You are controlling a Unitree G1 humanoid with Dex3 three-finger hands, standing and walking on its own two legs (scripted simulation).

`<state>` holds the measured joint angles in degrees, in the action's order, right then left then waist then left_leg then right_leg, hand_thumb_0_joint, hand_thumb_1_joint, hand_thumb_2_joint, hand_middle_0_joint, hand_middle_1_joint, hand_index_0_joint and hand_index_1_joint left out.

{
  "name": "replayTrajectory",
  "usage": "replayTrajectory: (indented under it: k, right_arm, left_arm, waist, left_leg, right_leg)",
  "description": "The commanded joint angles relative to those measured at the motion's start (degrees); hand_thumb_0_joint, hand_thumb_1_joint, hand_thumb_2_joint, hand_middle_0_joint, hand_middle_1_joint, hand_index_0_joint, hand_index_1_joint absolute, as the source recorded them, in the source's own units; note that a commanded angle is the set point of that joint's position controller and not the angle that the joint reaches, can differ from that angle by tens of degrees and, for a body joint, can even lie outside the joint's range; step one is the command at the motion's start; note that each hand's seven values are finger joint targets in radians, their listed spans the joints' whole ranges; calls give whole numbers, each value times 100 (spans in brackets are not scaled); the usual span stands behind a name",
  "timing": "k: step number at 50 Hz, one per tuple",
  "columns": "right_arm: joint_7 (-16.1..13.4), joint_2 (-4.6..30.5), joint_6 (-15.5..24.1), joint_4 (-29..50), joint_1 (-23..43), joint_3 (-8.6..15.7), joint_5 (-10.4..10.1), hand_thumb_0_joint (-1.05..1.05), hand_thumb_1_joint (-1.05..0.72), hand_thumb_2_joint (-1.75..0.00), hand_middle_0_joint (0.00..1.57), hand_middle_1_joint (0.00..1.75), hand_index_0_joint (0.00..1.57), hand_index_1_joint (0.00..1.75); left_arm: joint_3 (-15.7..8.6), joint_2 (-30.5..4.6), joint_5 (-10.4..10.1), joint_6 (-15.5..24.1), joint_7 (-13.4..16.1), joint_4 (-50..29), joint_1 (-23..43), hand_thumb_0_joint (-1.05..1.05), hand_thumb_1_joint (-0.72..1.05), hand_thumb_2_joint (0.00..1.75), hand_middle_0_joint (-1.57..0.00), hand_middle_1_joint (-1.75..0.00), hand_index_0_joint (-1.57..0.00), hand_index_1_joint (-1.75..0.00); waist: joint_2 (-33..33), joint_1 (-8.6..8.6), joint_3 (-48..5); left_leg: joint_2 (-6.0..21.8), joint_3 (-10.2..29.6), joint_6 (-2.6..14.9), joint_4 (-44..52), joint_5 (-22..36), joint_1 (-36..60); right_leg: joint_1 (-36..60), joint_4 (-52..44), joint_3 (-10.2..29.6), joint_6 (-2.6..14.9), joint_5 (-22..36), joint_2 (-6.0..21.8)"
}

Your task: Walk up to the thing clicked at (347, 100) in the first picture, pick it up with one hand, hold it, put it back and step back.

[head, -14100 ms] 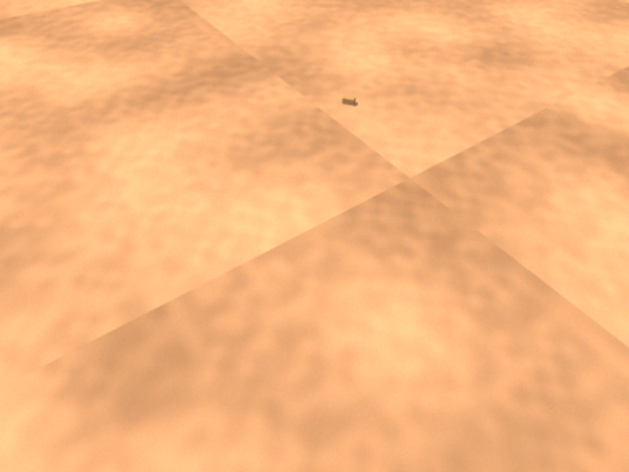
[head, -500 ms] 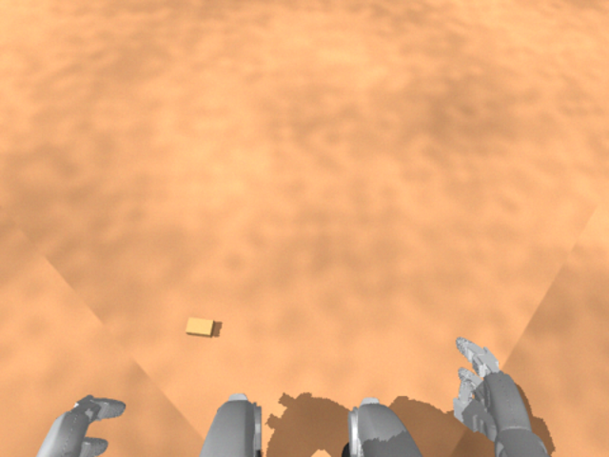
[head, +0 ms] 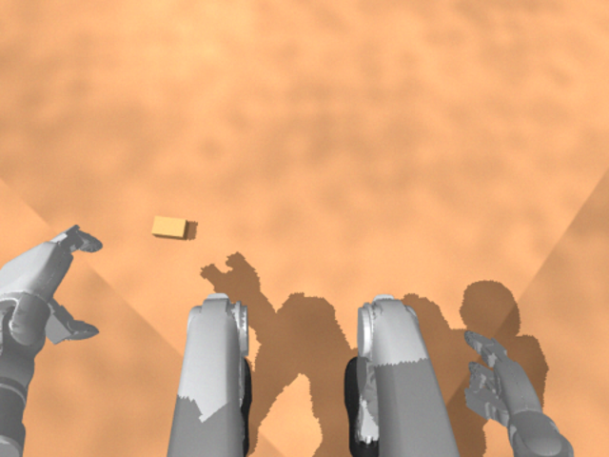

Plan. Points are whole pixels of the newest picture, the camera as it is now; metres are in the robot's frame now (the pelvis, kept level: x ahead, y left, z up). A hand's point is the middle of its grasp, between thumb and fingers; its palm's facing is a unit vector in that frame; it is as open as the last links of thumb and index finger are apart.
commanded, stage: rise first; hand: left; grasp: from above
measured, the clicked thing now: (171, 228) +0.49 +0.30 -0.46
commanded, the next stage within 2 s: none
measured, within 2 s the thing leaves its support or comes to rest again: neither
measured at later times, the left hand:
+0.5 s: hand (105, 256) +0.38 +0.34 -0.25, palm faces -0.48 -0.14 -0.86, open 13.1 cm
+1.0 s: hand (118, 245) +0.41 +0.35 -0.30, palm faces -0.48 -0.02 -0.88, open 12.8 cm
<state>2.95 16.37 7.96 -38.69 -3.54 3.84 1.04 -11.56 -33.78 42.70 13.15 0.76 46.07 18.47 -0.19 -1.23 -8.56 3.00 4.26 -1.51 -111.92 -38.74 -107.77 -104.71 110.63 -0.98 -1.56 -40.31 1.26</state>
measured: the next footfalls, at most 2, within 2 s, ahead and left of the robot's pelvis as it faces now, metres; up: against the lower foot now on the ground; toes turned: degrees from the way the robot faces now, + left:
none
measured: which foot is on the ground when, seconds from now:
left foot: down 0.00-1.00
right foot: down 0.00-1.00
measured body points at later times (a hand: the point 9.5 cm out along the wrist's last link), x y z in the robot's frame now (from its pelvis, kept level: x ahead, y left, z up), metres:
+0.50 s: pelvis -0.03 +0.01 -0.12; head +0.19 +0.06 +0.27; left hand +0.40 +0.35 -0.20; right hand +0.04 -0.27 -0.23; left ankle +0.07 +0.13 -0.44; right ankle +0.07 -0.13 -0.44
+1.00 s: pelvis -0.02 +0.01 -0.16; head +0.21 +0.08 +0.22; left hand +0.43 +0.35 -0.25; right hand +0.05 -0.27 -0.27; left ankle +0.07 +0.13 -0.44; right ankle +0.07 -0.13 -0.44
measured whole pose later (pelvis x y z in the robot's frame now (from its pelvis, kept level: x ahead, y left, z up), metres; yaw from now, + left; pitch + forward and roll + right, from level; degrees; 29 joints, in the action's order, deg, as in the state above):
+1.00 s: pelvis -0.02 +0.01 -0.16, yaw -6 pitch +30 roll -9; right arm 7.6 13.9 -3.2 -44.6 -2.7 -3.8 10.5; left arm -12.8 -53.9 78.4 30.6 18.4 78.0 46.3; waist 3.2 -9.8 -1.1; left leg 1.7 10.4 -0.7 -141.3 -38.5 -133.7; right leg -127.3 136.1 -3.3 -3.3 -39.4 -1.0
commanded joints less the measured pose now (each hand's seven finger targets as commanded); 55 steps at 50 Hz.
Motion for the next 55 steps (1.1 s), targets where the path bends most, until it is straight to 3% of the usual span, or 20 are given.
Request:
replayTrajectory:
  k: [1, 3, 8, 10, 12, 14, 17, 20, 23, 24, 26, 27, 31, 33, 35, 36, 44, 55]
  right_arm:
    - [-5, 1012, -13, 222, -967, 333, 49, 0, -94, -91, 20, 30, 20, 30]
    - [13, 1074, -107, 137, -1040, 325, 97, 0, -94, -91, 20, 30, 20, 30]
    - [86, 1120, -354, 58, -1012, 249, 223, 0, -93, -91, 20, 30, 20, 30]
    - [126, 1133, -433, 41, -1036, 186, 270, 0, -89, -90, 20, 30, 20, 30]
    - [140, 1174, -501, -45, -1092, 173, 332, 0, -85, -89, 20, 30, 20, 30]
    - [167, 1203, -544, -64, -1060, 139, 374, 0, -85, -89, 20, 30, 20, 30]
    - [192, 1187, -623, -192, -1163, 74, 467, 0, -86, -89, 20, 30, 20, 30]
    - [231, 1266, -671, -243, -1097, 57, 532, 0, -86, -89, 20, 30, 20, 30]
    - [258, 1297, -743, -314, -1094, 9, 587, 0, -87, -89, 20, 30, 20, 30]
    - [269, 1326, -768, -319, -1120, 2, 618, 0, -87, -89, 20, 30, 20, 30]
    - [287, 1293, -813, -357, -1123, -30, 652, 0, -88, -90, 20, 30, 20, 30]
    - [301, 1293, -839, -374, -1132, -47, 671, 0, -88, -90, 20, 30, 20, 30]
    - [322, 1265, -922, -407, -1063, -129, 741, 0, -88, -90, 20, 30, 20, 30]
    - [330, 1391, -956, -403, -1036, -31, 767, 0, -88, -90, 20, 30, 20, 30]
    - [357, 1247, -996, -443, -1067, -193, 804, 0, -88, -90, 20, 30, 20, 30]
    - [367, 1269, -1015, -453, -1056, -192, 817, 0, -88, -89, 20, 30, 20, 30]
    - [383, 1230, -1111, -496, -929, -327, 917, 0, -89, -90, 20, 30, 20, 30]
    - [378, 1332, -1109, -495, -813, -363, 1023, 0, -90, -90, 20, 30, 20, 30]
  left_arm:
    - [-570, -1991, 431, 500, 159, -168, 1190, 0, -38, 86, -30, -84, -29, -85]
    - [-703, -2366, 626, 700, 220, -144, 1636, 0, -39, 86, -30, -83, -29, -84]
    - [-814, -2748, 1033, 1114, 448, 306, 2133, 0, -39, 88, -28, -81, -27, -83]
    - [-785, -2770, 1239, 1203, 543, 599, 2282, 0, -37, 89, -24, -81, -23, -82]
    - [-822, -3003, 1459, 1320, 692, 605, 2658, 0, -36, 92, -21, -80, -19, -82]
    - [-790, -3000, 1614, 1368, 828, 864, 2760, 0, -35, 92, -21, -79, -19, -81]
    - [-780, -3243, 1893, 1439, 1032, 1155, 3046, 0, -33, 90, -24, -75, -22, -77]
    - [-566, -3123, 2122, 1446, 1174, 1514, 3275, 0, -33, 89, -23, -76, -21, -77]
    - [-650, -3382, 2385, 1455, 1320, 1721, 3401, 0, -32, 87, -25, -73, -23, -74]
    - [-656, -3503, 2479, 1469, 1364, 1681, 3635, 0, -32, 87, -23, -75, -22, -76]
    - [-552, -3404, 2581, 1456, 1410, 1820, 3619, 0, -32, 86, -24, -74, -23, -75]
    - [-459, -3350, 2653, 1462, 1436, 1864, 3734, 0, -31, 85, -25, -73, -23, -75]
    - [-553, -3600, 2831, 1491, 1560, 1998, 3825, 0, -29, 83, -26, -72, -25, -73]
    - [-438, -3546, 2902, 1553, 1594, 1809, 4059, 0, -30, 83, -26, -72, -25, -73]
    - [-524, -3622, 2993, 1544, 1661, 2137, 3884, 0, -29, 83, -26, -72, -25, -73]
    - [-474, -3620, 3042, 1588, 1694, 2085, 4043, 0, -29, 83, -26, -72, -25, -73]
    - [-465, -3838, 3320, 1723, 1906, 2335, 4169, 0, -27, 80, -28, -71, -28, -72]
    - [-454, -3984, 3530, 1770, 2215, 2599, 4350, 0, -27, 79, -28, -76, -28, -76]
  waist:
    - [-242, -35, -3621]
    - [-437, 17, -3653]
    - [-690, -4, -3425]
    - [-892, -81, -3367]
    - [-1152, -112, -3405]
    - [-1099, -191, -3210]
    - [-1046, -269, -3271]
    - [-1156, -417, -2927]
    - [-1237, -372, -2980]
    - [-1358, -441, -2972]
    - [-1399, -441, -3035]
    - [-1445, -535, -2980]
    - [-1387, -538, -3010]
    - [-1578, -573, -3064]
    - [-1522, -578, -3089]
    - [-1605, -655, -3084]
    - [-1643, -739, -2994]
    - [-1671, -795, -2848]
  left_leg:
    - [-194, -342, 323, 614, 1253, 1902]
    - [-192, -345, 312, 443, 1181, 1742]
    - [-160, -221, 298, 261, 560, 1484]
    - [-130, -97, 283, 223, 419, 1482]
    - [-119, -34, 251, 172, 362, 1539]
    - [-128, 9, 270, 53, 182, 1322]
    - [-213, -161, 295, -331, 504, 1083]
    - [-185, -41, 282, -402, 238, 995]
    - [-203, -23, 269, -538, 350, 996]
    - [-216, -34, 271, -580, 303, 917]
    - [-228, -48, 267, -690, 477, 1008]
    - [-230, -71, 271, -769, 529, 959]
    - [-244, -51, 285, -949, 657, 886]
    - [-242, -74, 260, -1012, 736, 943]
    - [-225, -1, 251, -1065, 840, 965]
    - [-233, -8, 257, -1106, 855, 927]
    - [-239, -23, 283, -1399, 937, 692]
    - [-227, 24, 280, -1568, 803, 549]
  right_leg:
    - [1595, -1040, -189, 242, 1382, -204]
    - [1403, -840, -221, 254, 1289, -215]
    - [712, -422, -399, 294, 682, -274]
    - [360, -158, -505, 304, 625, -286]
    - [139, 32, -554, 318, 621, -288]
    - [-110, 160, -621, 314, 506, -296]
    - [1, 186, -568, 320, 671, -295]
    - [-559, 404, -678, 324, 478, -296]
    - [-607, 569, -724, 328, 581, -295]
    - [-638, 610, -727, 329, 554, -298]
    - [-701, 681, -732, 333, 670, -302]
    - [-731, 707, -745, 327, 716, -305]
    - [-751, 802, -764, 319, 799, -315]
    - [-843, 901, -771, 328, 854, -328]
    - [-875, 989, -823, 326, 914, -344]
    - [-920, 1031, -822, 333, 932, -357]
    - [-975, 1168, -807, 326, 1002, -403]
    - [-1163, 1305, -866, 322, 908, -446]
